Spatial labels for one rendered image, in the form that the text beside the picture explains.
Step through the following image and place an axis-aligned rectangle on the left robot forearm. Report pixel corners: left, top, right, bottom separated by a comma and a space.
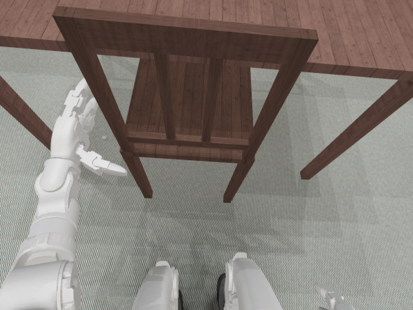
0, 158, 81, 303

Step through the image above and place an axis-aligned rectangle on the left robot upper arm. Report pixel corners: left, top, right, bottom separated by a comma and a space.
0, 260, 81, 310

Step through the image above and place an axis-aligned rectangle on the robot right shin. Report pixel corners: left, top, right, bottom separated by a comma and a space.
223, 253, 247, 310

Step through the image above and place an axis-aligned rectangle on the chair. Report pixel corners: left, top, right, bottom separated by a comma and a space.
52, 6, 319, 203

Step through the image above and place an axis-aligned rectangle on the robot left hand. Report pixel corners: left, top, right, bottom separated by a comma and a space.
50, 78, 127, 176

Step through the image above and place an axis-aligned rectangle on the robot right hand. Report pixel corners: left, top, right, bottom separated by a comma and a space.
314, 282, 355, 310

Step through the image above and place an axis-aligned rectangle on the robot right thigh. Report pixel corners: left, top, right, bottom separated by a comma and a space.
225, 258, 283, 310

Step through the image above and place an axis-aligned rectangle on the table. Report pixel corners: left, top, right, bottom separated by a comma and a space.
0, 0, 413, 180

